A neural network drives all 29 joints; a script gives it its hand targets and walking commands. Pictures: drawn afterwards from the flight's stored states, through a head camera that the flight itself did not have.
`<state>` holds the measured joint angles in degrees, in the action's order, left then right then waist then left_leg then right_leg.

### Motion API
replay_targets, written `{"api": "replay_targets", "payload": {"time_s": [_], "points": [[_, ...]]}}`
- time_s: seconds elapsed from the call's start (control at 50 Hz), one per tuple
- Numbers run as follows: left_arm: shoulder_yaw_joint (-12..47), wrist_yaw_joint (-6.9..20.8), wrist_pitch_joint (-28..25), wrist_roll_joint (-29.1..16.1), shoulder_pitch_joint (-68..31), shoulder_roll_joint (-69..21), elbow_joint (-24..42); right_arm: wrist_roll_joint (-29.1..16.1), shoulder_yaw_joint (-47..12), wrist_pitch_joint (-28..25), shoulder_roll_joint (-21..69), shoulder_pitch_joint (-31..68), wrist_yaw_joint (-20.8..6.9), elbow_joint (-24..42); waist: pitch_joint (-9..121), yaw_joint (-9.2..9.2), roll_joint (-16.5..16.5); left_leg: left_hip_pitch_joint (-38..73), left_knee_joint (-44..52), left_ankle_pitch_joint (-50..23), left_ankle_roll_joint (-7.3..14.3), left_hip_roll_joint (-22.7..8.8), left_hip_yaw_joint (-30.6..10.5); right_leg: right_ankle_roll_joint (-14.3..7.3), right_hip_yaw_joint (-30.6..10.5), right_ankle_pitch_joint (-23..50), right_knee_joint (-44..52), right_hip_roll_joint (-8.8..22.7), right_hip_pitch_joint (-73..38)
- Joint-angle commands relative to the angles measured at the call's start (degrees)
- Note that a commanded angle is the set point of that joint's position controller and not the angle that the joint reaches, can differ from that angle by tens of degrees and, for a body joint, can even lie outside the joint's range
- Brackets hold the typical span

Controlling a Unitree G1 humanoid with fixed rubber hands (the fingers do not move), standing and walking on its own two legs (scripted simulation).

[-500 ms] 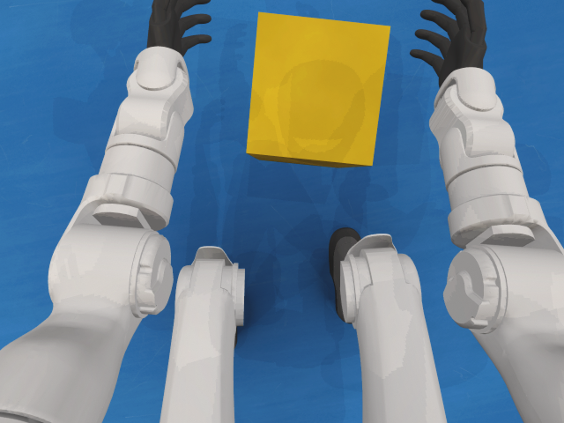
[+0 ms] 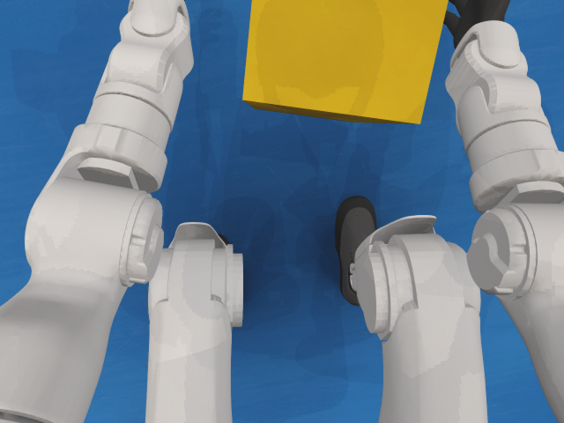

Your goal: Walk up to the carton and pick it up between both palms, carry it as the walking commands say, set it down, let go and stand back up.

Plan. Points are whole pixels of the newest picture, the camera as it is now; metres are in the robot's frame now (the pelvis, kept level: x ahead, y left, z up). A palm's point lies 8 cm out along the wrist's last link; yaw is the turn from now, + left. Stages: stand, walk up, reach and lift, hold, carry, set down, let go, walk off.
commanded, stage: reach and lift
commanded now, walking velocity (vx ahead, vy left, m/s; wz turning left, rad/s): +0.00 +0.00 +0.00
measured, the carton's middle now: (325, 41) +0.51 -0.07 -0.25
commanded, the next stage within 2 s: none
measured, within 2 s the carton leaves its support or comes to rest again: leaves its support in 1.48 s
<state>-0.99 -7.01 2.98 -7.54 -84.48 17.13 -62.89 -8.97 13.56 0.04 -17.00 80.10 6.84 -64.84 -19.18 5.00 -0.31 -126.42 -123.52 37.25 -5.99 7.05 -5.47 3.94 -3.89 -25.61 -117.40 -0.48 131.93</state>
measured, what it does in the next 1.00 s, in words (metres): stands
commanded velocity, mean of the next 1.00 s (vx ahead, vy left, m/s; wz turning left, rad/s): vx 0.00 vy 0.00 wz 0.00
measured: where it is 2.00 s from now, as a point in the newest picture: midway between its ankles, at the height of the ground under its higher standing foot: (284, 285)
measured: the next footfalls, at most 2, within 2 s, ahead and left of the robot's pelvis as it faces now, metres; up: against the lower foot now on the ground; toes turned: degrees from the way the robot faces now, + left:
none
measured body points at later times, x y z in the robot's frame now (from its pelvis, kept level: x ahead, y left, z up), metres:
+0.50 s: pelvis +0.00 +0.01 +0.00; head +0.37 -0.01 +0.24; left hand +0.57 +0.08 -0.19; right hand +0.53 -0.21 -0.19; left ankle +0.09 +0.14 -0.36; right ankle +0.14 -0.14 -0.36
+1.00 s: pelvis +0.00 +0.00 -0.01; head +0.37 +0.00 +0.24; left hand +0.57 +0.06 -0.19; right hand +0.54 -0.20 -0.19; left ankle +0.09 +0.14 -0.36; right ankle +0.14 -0.14 -0.36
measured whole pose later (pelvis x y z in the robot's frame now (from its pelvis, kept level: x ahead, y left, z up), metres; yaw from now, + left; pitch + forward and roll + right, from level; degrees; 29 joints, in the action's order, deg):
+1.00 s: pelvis +0.00 +0.00 -0.01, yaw +1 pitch +39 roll -1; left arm -15.8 -6.0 9.4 8.4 -84.4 7.0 -58.6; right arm 1.4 21.7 8.4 -13.5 81.8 4.6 -61.2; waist -18.1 5.5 -0.3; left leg -127.4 -126.7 37.9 -5.5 7.9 -5.4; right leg 4.9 -4.4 -27.5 -120.9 -0.9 132.0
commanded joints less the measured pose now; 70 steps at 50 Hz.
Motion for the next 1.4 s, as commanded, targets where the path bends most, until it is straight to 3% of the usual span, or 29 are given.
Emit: {"api": "replay_targets", "payload": {"time_s": [0.0,0.08,0.18,0.5,0.66,0.8,0.86,1.02,1.18,1.38], "points": [[1.3,-0.3,-1.0,-0.8,-16.1,3.5,7.0,-0.7,0.9,-1.6,-6.3,12.8,-0.4,4.1,71.2,3.25,7.7,23.6,11.8,-17.2,1.1,-2.4,8.1,-0.2,7.3,21.1,3.5,-0.9,-45.3],[1.8,-0.6,-0.4,-0.9,-15.9,2.8,7.6,-0.4,2.0,-1.6,-7.4,12.2,-0.8,2.6,70.0,4.08,8.9,24.0,12.0,-17.3,0.8,-2.2,7.6,-0.4,7.8,20.1,3.2,-0.6,-42.8],[1.4,-0.6,-0.1,-0.7,-15.7,2.0,6.8,0.6,2.6,-1.7,-7.5,12.9,-1.1,2.5,68.1,5.1,7.9,23.6,12.4,-17.1,0.8,-2.0,6.8,-0.4,8.4,19.1,3.1,-0.4,-41.1],[-0.3,-0.6,-0.2,2.2,-17.6,-0.6,5.2,1.8,1.0,-0.9,-2.9,16.0,-0.8,3.3,66.4,3.72,5.7,23.1,12.6,-14.5,1.6,-1.1,7.4,-0.4,7.9,16.8,4.7,-2.0,-43.1],[-2.9,1.0,0.2,7.8,-20.3,-11.4,5.3,3.4,-1.4,0.3,10.6,22.3,-2.9,5.4,65.4,0.16,4.7,22.9,12.3,-14.0,2.6,0.2,8.0,-0.2,7.6,15.6,4.5,-3.8,-42.9],[-0.2,9.5,2.7,11.3,-27.9,-43.8,5.9,6.8,-6.2,3.9,42.8,32.3,-11.2,9.4,62.9,0.91,5.9,21.7,10.6,-14.2,3.3,2.4,9.4,-0.3,8.6,15.2,3.1,-5.6,-40.5],[-1.4,11.7,3.9,12.6,-27.0,-50.7,6.4,7.4,-6.7,5.7,49.6,32.6,-14.0,11.1,62.6,0.24,6.0,20.9,9.6,-15.2,3.6,3.1,9.9,-0.7,8.8,15.6,2.3,-6.2,-39.0],[-0.6,13.6,6.1,13.2,-25.6,-57.0,9.4,8.0,-5.4,8.6,54.5,28.0,-17.9,9.9,61.1,1.51,9.7,19.9,9.5,-16.1,3.6,3.4,9.6,-1.7,9.1,15.1,1.4,-6.4,-32.3],[1.2,13.1,6.4,11.7,-24.7,-59.8,9.7,9.3,-5.1,10.0,56.3,25.0,-19.1,9.7,59.4,4.12,10.6,21.0,9.9,-18.1,3.0,4.1,8.7,-2.5,10.2,15.9,1.1,-6.4,-29.4],[5.8,11.5,6.2,8.7,-28.0,-65.7,12.3,4.1,-12.7,9.1,59.8,34.1,-17.9,20.3,74.3,3.61,10.2,28.1,8.9,-24.0,2.6,4.4,9.5,-1.7,11.3,22.3,1.3,-6.6,-37.2]]}}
